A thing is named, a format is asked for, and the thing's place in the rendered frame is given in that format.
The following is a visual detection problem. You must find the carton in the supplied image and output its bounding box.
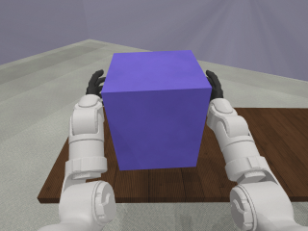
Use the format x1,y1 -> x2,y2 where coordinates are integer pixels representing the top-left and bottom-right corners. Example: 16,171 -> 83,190
101,50 -> 212,170

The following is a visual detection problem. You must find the robot right forearm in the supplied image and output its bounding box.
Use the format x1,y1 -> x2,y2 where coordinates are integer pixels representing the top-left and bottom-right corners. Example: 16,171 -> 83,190
206,98 -> 295,218

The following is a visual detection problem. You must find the robot right upper arm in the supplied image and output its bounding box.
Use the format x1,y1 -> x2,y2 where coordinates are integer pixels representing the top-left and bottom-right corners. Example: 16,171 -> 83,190
229,181 -> 308,231

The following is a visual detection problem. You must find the right robot hand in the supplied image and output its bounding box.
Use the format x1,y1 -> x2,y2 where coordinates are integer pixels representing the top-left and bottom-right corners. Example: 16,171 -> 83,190
206,70 -> 224,104

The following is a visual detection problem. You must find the table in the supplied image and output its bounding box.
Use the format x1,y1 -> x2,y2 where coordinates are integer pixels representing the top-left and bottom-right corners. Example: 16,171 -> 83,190
37,106 -> 308,204

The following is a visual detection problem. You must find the robot left forearm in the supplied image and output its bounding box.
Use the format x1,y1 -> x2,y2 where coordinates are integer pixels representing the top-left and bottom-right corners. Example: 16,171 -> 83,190
59,94 -> 108,218

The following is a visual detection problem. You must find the left robot hand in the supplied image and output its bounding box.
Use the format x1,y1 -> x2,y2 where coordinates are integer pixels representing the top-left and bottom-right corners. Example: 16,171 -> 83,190
86,69 -> 106,106

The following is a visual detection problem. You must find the robot left upper arm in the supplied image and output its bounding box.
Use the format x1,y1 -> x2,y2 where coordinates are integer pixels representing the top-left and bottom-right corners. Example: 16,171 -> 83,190
37,180 -> 116,231

